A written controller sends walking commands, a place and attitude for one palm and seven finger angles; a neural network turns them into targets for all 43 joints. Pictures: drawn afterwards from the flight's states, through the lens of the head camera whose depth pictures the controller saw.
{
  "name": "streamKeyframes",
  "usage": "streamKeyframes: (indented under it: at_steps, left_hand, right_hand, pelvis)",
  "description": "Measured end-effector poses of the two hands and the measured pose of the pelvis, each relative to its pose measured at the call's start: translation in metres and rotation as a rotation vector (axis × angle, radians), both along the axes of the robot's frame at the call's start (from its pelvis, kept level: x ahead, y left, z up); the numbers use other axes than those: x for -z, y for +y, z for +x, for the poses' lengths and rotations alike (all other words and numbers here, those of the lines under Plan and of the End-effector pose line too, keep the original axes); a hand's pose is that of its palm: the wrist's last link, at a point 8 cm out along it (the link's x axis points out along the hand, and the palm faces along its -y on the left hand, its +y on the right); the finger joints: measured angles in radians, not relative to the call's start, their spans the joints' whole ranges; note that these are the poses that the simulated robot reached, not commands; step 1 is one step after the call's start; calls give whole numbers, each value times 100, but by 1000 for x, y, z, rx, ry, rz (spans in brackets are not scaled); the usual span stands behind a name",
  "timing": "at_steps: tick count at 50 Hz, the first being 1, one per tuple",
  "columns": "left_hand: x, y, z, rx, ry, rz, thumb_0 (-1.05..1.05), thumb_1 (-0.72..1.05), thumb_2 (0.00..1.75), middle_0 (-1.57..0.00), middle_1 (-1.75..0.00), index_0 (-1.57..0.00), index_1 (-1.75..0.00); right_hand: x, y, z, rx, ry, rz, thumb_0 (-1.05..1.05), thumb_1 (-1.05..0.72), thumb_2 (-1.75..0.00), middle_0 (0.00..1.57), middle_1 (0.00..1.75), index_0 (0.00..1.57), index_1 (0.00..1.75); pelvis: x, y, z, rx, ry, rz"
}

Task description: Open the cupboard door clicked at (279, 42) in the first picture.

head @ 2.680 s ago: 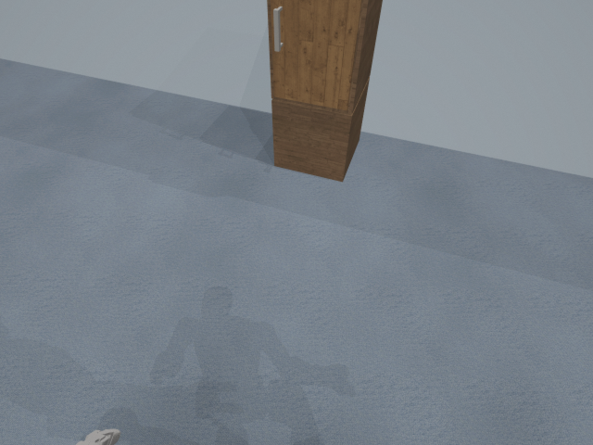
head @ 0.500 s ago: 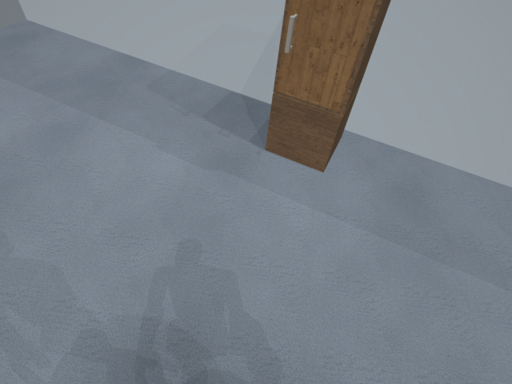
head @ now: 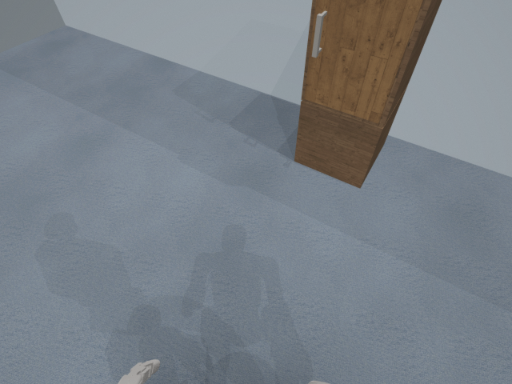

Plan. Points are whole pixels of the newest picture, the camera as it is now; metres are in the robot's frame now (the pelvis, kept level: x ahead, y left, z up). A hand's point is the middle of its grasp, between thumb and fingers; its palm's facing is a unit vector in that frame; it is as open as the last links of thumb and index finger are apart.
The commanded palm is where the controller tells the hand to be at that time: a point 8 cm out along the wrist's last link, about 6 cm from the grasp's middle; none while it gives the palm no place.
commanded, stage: walk to a spot facing it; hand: left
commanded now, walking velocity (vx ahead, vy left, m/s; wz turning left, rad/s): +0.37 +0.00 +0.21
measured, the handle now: (319, 34) +1.24 -0.21 -0.03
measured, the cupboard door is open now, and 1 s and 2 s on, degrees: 0 0 0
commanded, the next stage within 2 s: turn to face it in 0.70 s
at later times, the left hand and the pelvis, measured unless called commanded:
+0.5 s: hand out of the picture +0.12 +0.21 -0.17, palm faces +0.18 -0.97 -0.13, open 7.4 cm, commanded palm none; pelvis +0.21 +0.05 +0.01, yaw +5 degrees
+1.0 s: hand (184, 215) +0.51 +0.20 -0.15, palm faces -0.03 -0.97 -0.24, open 7.4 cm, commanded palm none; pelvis +0.40 +0.01 +0.00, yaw -1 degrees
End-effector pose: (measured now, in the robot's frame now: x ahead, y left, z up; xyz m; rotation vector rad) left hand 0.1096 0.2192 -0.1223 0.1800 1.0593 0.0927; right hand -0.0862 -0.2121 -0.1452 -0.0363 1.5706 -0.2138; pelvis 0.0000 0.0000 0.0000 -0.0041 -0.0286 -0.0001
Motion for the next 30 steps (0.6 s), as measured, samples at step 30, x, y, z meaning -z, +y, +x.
streamKeyframes:
  at_steps: [30]
  left_hand:
    - [11,63,91,-233,342,-74,1,91,90,-20,-30,-20,-30]
  right_hand:
    - [-40,44,415,-236,-392,-100,-3,-96,-90,20,30,20,30]
  pelvis:
    - [-20,64,247,-94,-9,1]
